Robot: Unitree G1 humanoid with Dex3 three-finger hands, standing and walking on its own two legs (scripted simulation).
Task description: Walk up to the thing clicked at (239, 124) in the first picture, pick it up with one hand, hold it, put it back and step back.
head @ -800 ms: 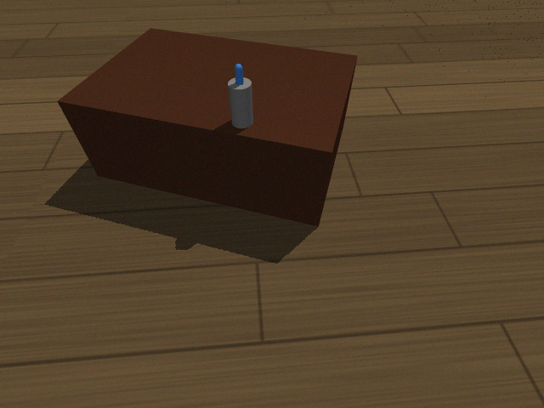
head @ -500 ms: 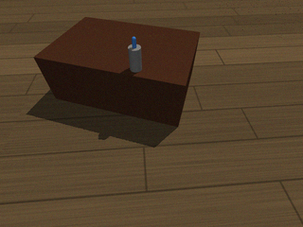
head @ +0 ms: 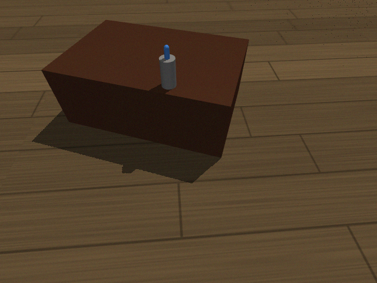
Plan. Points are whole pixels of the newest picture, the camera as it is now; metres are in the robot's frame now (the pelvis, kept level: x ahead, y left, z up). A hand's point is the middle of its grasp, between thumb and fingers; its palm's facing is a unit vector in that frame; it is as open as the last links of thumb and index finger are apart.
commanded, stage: stand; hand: left
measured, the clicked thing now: (167, 66) +1.19 +0.10 -0.21
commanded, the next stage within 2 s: walk up in 0.32 s
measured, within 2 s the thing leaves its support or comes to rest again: neither
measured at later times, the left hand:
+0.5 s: hand out of the picture +0.09 +0.27 -0.15, palm faces -0.12 -0.91 -0.39, open 7.3 cm
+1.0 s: hand (99, 239) +0.26 +0.24 -0.15, palm faces -0.17 -0.89 -0.41, open 7.3 cm
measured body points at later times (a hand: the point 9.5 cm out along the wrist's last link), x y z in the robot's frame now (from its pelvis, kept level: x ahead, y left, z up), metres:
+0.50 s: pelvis +0.02 -0.01 -0.01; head +0.03 -0.02 +0.44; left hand +0.10 +0.31 -0.12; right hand +0.07 -0.33 -0.13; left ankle +0.01 +0.13 -0.75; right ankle +0.02 -0.12 -0.73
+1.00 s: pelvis +0.20 -0.04 -0.02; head +0.22 -0.06 +0.43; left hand +0.27 +0.28 -0.12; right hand +0.24 -0.37 -0.14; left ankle +0.38 +0.10 -0.72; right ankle +0.10 -0.16 -0.75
